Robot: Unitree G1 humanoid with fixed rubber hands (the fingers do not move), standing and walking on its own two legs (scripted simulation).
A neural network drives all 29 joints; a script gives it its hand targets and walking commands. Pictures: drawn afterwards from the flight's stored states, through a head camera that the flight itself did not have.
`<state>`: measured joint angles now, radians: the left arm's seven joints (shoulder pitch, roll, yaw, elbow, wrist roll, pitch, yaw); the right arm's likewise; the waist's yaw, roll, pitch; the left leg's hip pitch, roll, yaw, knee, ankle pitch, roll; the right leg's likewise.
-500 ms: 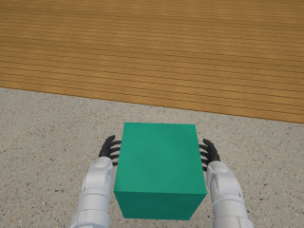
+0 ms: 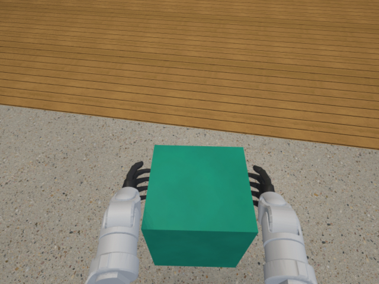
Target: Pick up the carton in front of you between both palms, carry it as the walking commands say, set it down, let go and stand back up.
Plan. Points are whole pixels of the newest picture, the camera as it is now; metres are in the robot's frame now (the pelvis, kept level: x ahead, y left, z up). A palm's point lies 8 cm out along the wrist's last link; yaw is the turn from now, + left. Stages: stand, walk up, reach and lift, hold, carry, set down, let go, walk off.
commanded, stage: reach and lift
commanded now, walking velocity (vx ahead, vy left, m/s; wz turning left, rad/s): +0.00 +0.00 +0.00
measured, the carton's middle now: (196, 209) +0.31 +0.00 -0.05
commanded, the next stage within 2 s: hold in 0.46 s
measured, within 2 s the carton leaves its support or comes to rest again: neither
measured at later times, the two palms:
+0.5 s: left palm (129, 190) +0.30 +0.15 +0.04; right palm (267, 195) +0.30 -0.15 +0.04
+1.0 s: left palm (127, 190) +0.29 +0.15 +0.05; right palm (269, 194) +0.29 -0.15 +0.05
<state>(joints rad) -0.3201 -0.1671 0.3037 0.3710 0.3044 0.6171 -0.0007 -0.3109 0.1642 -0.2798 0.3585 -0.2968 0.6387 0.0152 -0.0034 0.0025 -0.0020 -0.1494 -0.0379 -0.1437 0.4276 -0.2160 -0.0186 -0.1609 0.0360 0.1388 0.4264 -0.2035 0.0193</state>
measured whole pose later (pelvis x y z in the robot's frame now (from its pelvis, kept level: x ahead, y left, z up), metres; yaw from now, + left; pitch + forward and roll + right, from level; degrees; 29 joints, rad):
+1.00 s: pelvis +0.00 +0.00 +0.00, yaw +0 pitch -7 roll +0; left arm -0.31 -0.16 0.27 0.27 0.30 0.74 0.00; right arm -0.30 0.16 -0.25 0.26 -0.29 0.76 0.02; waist 0.00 0.00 0.01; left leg -0.06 -0.03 -0.14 0.38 -0.20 -0.02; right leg -0.07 0.03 0.13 0.37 -0.18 0.02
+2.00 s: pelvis +0.27 +0.04 +0.00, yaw -1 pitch +5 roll +0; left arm -0.18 -0.14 0.14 -0.35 0.10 1.24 0.11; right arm -0.17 0.14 -0.09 -0.34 -0.11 1.24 -0.09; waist 0.00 0.01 -0.12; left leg -0.25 0.01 0.20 0.45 -0.30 0.06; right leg -0.45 -0.07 -0.09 1.06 -0.42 -0.01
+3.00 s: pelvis +0.94 +0.05 +0.01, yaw -1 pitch +4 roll -1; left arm -0.16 -0.13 0.11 -0.36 0.12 1.20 0.09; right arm -0.15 0.13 -0.10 -0.37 -0.10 1.21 -0.09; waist -0.02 0.00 -0.04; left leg -0.23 0.03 0.24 0.33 -0.19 0.08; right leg -0.54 -0.09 -0.08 1.01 -0.25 -0.02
